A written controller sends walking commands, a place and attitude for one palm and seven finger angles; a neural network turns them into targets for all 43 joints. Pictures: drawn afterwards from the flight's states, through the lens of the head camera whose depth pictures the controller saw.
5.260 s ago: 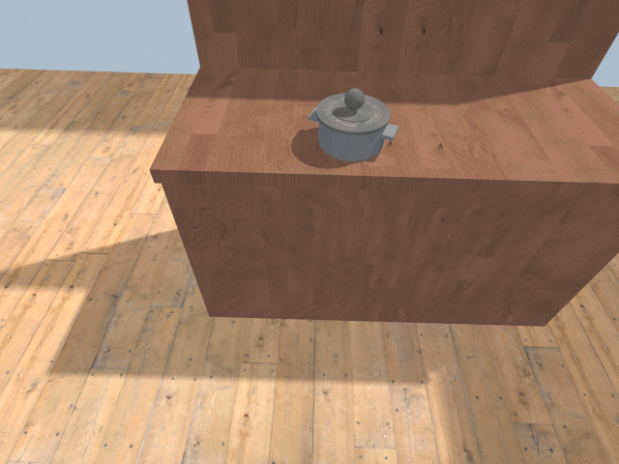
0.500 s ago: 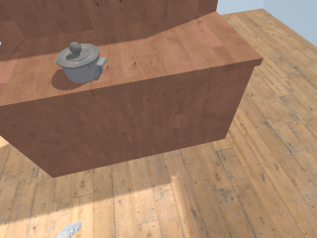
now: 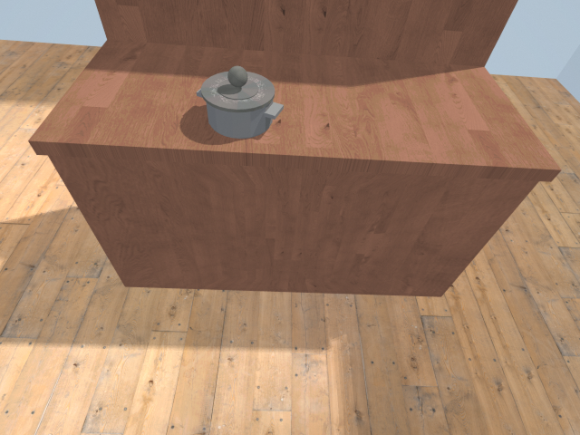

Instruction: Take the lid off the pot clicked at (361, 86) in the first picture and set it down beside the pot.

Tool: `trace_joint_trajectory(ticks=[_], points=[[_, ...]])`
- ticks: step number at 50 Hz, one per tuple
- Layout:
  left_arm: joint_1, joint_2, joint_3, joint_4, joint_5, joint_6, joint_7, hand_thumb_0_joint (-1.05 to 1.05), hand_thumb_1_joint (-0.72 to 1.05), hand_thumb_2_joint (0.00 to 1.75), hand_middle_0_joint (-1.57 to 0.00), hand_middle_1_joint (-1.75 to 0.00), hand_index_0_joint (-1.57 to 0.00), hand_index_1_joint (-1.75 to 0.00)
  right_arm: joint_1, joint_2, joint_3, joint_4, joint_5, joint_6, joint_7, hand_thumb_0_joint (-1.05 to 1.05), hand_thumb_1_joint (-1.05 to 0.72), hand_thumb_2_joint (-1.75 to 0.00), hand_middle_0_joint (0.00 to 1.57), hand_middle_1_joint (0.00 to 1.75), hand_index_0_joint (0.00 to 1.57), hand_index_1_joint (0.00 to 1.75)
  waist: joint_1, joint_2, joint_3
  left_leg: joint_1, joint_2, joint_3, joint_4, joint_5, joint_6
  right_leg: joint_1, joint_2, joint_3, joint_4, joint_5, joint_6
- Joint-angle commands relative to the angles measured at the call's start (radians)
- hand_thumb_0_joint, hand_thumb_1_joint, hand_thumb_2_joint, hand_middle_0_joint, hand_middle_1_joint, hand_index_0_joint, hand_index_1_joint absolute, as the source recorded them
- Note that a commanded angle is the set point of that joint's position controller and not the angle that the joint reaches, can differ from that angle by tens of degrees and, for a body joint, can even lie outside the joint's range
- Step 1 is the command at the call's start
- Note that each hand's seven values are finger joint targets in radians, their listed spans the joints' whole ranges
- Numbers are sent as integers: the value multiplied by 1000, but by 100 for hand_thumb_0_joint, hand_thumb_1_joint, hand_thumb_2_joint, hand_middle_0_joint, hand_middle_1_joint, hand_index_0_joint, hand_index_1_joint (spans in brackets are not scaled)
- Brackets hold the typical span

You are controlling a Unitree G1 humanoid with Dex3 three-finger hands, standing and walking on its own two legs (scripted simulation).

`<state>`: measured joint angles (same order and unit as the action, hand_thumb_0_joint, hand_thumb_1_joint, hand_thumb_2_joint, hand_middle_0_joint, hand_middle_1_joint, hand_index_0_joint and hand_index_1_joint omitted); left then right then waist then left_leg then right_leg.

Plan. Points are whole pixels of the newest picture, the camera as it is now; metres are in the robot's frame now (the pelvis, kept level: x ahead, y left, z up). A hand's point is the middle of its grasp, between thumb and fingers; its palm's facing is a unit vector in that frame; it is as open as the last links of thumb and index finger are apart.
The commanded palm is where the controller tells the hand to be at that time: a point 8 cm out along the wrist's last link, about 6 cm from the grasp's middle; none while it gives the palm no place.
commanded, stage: take the last steps up to it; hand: left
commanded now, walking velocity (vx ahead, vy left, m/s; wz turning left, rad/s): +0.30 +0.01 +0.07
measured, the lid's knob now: (237, 76) +0.82 +0.20 +0.06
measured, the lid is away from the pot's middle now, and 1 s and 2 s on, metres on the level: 0.00 0.00 0.00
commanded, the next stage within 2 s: come to a stop and stand still in 0.80 s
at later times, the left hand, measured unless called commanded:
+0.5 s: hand (217, 363) +0.25 +0.14 -0.16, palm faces +0.06 -0.98 -0.21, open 7.4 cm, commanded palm none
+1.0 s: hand (197, 371) +0.24 +0.18 -0.18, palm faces +0.14 -0.98 -0.17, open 7.4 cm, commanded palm none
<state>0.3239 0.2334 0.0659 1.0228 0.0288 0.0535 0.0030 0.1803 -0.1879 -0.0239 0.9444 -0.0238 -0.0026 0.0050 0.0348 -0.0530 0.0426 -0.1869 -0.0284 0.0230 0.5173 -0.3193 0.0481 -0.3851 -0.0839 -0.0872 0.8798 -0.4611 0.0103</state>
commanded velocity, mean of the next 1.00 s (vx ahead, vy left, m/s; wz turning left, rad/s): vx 0.19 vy -0.01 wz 0.03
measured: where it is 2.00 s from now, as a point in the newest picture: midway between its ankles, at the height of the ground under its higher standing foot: (277, 424)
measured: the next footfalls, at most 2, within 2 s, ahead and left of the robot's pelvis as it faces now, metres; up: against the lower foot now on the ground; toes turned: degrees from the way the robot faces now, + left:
right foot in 0.38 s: +0.25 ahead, -0.12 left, +0.00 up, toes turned -5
left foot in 0.88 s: +0.38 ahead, +0.11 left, +0.00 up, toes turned +7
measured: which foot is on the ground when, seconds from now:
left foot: down 0.00-0.40, up 0.42-0.86, down 0.88-1.00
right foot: up 0.00-0.36, down 0.38-0.88, up 0.90-1.00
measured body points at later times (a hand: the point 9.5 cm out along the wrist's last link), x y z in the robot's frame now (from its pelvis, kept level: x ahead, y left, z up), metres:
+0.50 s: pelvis +0.15 -0.04 -0.01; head +0.17 -0.06 +0.44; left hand +0.25 +0.19 -0.14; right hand +0.07 -0.26 -0.17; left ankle +0.04 +0.08 -0.65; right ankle +0.21 -0.12 -0.73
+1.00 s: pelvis +0.30 +0.01 +0.00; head +0.32 +0.03 +0.45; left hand +0.24 +0.23 -0.17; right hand +0.42 -0.20 -0.14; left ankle +0.34 +0.10 -0.73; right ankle +0.25 -0.11 -0.68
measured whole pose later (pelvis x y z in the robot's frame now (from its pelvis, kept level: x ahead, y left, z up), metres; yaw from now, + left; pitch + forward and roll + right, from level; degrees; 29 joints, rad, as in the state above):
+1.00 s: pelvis +0.30 +0.01 +0.00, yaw +2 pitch -1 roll +1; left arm 0.36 0.16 0.04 1.13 0.01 0.00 0.02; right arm 0.14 -0.13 0.00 0.99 -0.02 -0.05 -0.02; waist 0.05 -0.05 0.05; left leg -0.28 -0.01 0.12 0.51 -0.21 0.05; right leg -0.34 -0.06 -0.05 0.99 -0.47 0.00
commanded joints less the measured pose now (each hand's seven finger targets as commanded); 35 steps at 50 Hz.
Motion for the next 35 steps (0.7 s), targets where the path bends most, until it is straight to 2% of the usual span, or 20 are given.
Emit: trace_joint_trajectory(ticks=[1, 2, 5, 10, 14, 15, 16, 17, 18, 19, 20, 21, 22, 23, 24, 26, 28, 30, 32, 35], points=[[-87, 66, -2, -90, 3, -65, -23, 0, 90, 90, -20, -30, -20, -30, 114, -143, -25, 0, 3, -32, -28, 0, -90, -90, 20, 30, 20, 30, -47, 182, 83, 97, 248, -297, -376, -41, 142, -286, -22, 64, 186, 153, 8], [-64, 63, -4, -74, 0, -66, -25, 0, 90, 90, -20, -30, -20, -30, 122, -138, -24, 6, 9, -39, -29, 0, -90, -90, 20, 30, 20, 30, -38, 169, 56, 119, 233, -255, -368, 54, 140, -266, -19, 56, 184, 181, 14], [-87, 56, -8, -72, -1, -66, -23, 0, 90, 90, -20, -30, -20, -30, 186, -131, -25, 40, 13, -54, -32, 0, -90, -90, 20, 30, 20, 30, -47, 155, 47, 172, 236, -219, -358, 208, 157, -286, -23, 45, 135, 204, 29], [-199, 33, -13, -100, -7, -68, -26, 0, 90, 90, -20, -30, -20, -30, 264, -123, -23, 92, 8, -62, -38, 0, -90, -90, 20, 30, 20, 30, -71, 156, 95, 191, 260, -208, -360, 281, 168, -296, -30, 33, -13, 221, 30], [-261, 19, -13, -124, -12, -80, -30, 0, 90, 90, -20, -30, -20, -30, 288, -133, -28, 123, -3, -63, -38, 0, -90, -90, 20, 30, 20, 30, -83, 154, 91, 180, 274, -188, -305, 369, 156, -182, -6, 11, -176, 200, 1], [-252, 14, -12, -122, -12, -84, -30, 0, 90, 90, -20, -30, -20, -30, 289, -136, -29, 131, -6, -61, -38, 0, -90, -90, 20, 30, 20, 30, -79, 152, 83, 173, 266, -176, -280, 399, 146, -127, 14, -7, -217, 193, -8], [-209, 18, -6, -108, -13, -89, -30, 0, 90, 90, -20, -30, -20, -30, 280, -137, -29, 137, -5, -61, -40, 0, -90, -90, 20, 30, 20, 30, -54, 145, 65, 138, 258, -154, -226, 437, 131, -23, 29, -14, -279, 215, -19], [-120, 40, 1, -80, -12, -94, -29, 0, 90, 90, -20, -30, -20, -30, 277, -133, -26, 142, -1, -60, -38, 0, -90, -90, 20, 30, 20, 30, -14, 86, 27, 78, 227, -130, -126, 461, 113, 141, 60, -31, -342, 264, -28], [17, 69, 14, -36, -7, -105, -22, 0, 90, 90, -20, -30, -20, -30, 278, -114, -22, 148, 7, -64, -36, 0, -90, -90, 20, 30, 20, 30, 45, 41, -40, -15, 170, -87, 52, 443, 75, 364, 41, 12, -380, 290, -48], [173, 158, 40, 8, 1, -120, -9, 0, 90, 90, -20, -30, -20, -30, 304, -68, -17, 133, 19, -71, -27, 0, -90, -90, 20, 30, 20, 30, 94, -138, -167, -238, 66, 5, 352, 173, 20, 631, -201, 322, -451, 263, -137], [254, 228, 49, 23, -15, -114, -3, 0, 90, 90, -20, -30, -20, -30, 293, -63, -18, 101, 20, -73, -29, 0, -90, -90, 20, 30, 20, 30, 93, -197, -215, -379, -5, 7, 637, -270, 3, 662, -393, 608, -591, 301, -236], [184, 202, 49, 11, -24, -112, 1, 0, 90, 90, -20, -30, -20, -30, 236, -84, -29, 105, 18, -66, -26, 0, -90, -90, 20, 30, 20, 30, 85, -133, -169, -392, 52, -67, 758, -223, 17, 516, -374, 611, -647, 99, -243], [85, 153, 40, -15, -25, -105, 9, 0, 90, 90, -20, -30, -20, -30, 197, -76, -35, 91, 13, -58, -21, 0, -90, -90, 20, 30, 20, 30, 50, -39, -83, -423, 92, -67, 786, -144, 18, 404, -352, 549, -685, -40, -240], [8, 100, 27, -35, -21, -107, 14, 0, 90, 90, -20, -30, -20, -30, 167, -54, -28, 91, 5, -51, -15, 0, -90, -90, 20, 30, 20, 30, 18, -11, 0, -420, 133, -71, 758, -74, 10, 263, -313, 447, -698, -15, -222], [-31, 51, 11, -45, -16, -114, 16, 0, 90, 90, -20, -30, -20, -30, 180, -32, -27, 97, -1, -38, -10, 0, -90, -90, 20, 30, 20, 30, -17, 4, 34, -373, 144, -61, 717, -18, -5, 162, -267, 331, -717, 74, -193], [-40, 22, 1, -40, -11, -124, 16, 0, 90, 90, -20, -30, -20, -30, 219, -4, -23, 107, -6, -20, -6, 0, -90, -90, 20, 30, 20, 30, -54, -40, 35, -317, 149, -26, 623, 20, -31, 96, -217, 206, -731, 214, -172], [-24, 24, 5, -29, -10, -133, 16, 0, 90, 90, -20, -30, -20, -30, 214, 12, -27, 103, -6, -14, -1, 0, -90, -90, 20, 30, 20, 30, -62, -34, 17, -305, 148, 5, 528, 53, -51, 101, -195, 150, -729, 311, -176], [0, 30, 6, -22, -11, -135, 11, 0, 90, 90, -20, -30, -20, -30, 166, 15, -28, 79, -6, -15, 6, 0, -90, -90, 20, 30, 20, 30, -47, -41, 15, -320, 142, 27, 429, 87, -62, 143, -177, 128, -725, 349, -175], [37, 47, 4, -7, -10, -137, 9, 0, 90, 90, -20, -30, -20, -30, 100, 8, -30, 52, -3, -21, 13, 0, -90, -90, 20, 30, 20, 30, -21, -23, 3, -324, 128, 38, 337, 96, -63, 197, -180, 142, -717, 380, -186], [47, 67, 7, 7, -9, -135, 8, 0, 90, 90, -20, -30, -20, -30, 23, -10, -28, 22, -1, -31, 18, 0, -90, -90, 20, 30, 20, 30, -9, -57, 17, -319, 117, 44, 237, 91, -61, 249, -191, 137, -693, 411, -182]])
